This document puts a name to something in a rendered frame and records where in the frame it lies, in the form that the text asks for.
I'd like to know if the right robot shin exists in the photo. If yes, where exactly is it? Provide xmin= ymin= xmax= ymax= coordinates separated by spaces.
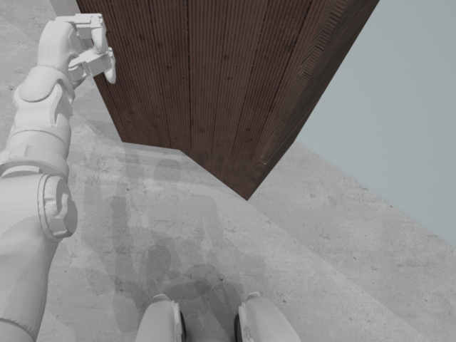
xmin=242 ymin=292 xmax=261 ymax=342

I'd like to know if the left robot hand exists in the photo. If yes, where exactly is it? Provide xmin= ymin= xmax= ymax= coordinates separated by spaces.
xmin=36 ymin=14 xmax=116 ymax=90

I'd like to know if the handle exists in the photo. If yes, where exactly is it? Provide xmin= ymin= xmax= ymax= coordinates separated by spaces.
xmin=49 ymin=0 xmax=94 ymax=51

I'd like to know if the cupboard door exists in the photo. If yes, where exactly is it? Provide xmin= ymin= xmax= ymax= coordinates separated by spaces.
xmin=76 ymin=0 xmax=329 ymax=161

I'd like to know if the left robot forearm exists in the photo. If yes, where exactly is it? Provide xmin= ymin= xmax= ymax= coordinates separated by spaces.
xmin=0 ymin=66 xmax=76 ymax=184

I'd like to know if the left robot thigh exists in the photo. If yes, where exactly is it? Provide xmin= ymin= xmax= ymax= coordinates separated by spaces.
xmin=135 ymin=300 xmax=182 ymax=342

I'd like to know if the left robot upper arm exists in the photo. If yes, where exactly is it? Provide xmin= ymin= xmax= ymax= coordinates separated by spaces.
xmin=0 ymin=173 xmax=78 ymax=342

